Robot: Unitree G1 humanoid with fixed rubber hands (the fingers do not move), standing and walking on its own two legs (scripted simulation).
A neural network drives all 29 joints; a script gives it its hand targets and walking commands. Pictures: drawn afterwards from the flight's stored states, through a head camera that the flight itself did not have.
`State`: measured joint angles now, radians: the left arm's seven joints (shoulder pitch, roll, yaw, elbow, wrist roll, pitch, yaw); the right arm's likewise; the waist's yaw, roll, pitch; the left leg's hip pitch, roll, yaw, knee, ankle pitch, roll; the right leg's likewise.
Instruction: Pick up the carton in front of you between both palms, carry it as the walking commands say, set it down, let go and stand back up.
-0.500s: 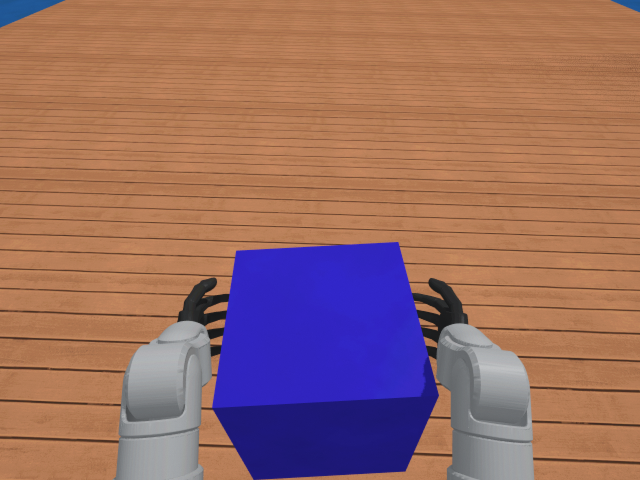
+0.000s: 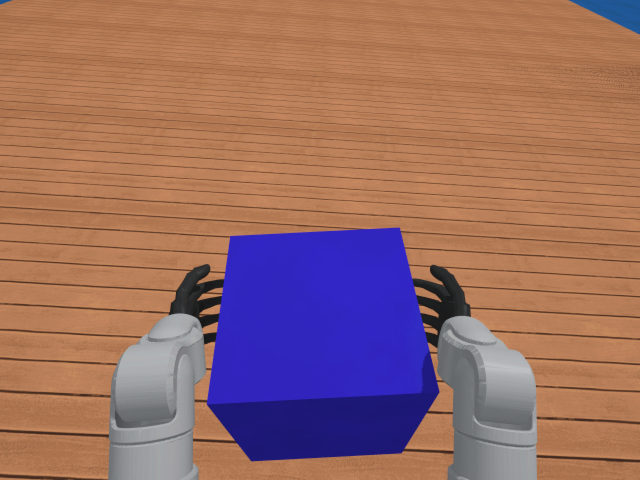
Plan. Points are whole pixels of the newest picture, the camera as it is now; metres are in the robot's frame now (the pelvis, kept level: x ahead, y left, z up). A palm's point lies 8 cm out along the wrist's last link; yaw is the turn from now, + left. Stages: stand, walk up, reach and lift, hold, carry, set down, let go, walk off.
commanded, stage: carry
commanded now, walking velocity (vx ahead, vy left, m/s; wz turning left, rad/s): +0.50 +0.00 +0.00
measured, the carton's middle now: (321, 351) +0.29 +0.00 +0.03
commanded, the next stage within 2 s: none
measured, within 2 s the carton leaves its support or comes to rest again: neither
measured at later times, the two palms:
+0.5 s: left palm (248, 178) +0.59 +0.13 +0.08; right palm (412, 185) +0.60 -0.17 +0.08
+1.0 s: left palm (250, 120) +0.76 +0.15 +0.11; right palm (393, 123) +0.77 -0.15 +0.12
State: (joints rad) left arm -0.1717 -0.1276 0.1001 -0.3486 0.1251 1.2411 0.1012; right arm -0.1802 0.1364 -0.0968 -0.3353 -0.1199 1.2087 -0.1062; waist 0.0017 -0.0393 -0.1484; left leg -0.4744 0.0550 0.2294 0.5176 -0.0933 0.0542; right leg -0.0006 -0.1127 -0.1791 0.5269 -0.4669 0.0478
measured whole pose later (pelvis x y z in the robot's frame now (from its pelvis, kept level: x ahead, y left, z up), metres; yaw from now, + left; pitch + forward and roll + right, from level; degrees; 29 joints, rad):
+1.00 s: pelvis +0.50 -0.01 +0.02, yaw +1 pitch +3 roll +0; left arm -0.18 -0.14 0.11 -0.27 0.15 1.24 0.10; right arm -0.19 0.14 -0.11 -0.25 -0.14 1.20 -0.09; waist 0.00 -0.02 -0.17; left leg -0.28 0.06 0.17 0.50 -0.27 0.01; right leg -0.21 -0.07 -0.19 0.50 -0.34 0.00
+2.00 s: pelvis +0.47 +0.00 +0.02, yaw +0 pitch +2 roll +0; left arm -0.24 -0.15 0.18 0.21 0.25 0.71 0.04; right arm -0.24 0.15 -0.19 0.21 -0.25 0.69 -0.04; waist 0.00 0.00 -0.10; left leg -0.31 0.07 0.18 0.50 -0.22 0.02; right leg -0.24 -0.07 -0.19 0.50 -0.29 -0.01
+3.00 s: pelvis +0.44 +0.01 +0.02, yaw -4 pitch -9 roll +0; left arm -0.31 -0.17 0.26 0.31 0.32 0.73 -0.01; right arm -0.31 0.16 -0.27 0.33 -0.31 0.71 0.01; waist 0.01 -0.02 0.02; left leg -0.08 -0.03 -0.03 0.40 -0.17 0.01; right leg -0.05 0.02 0.08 0.41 -0.22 0.01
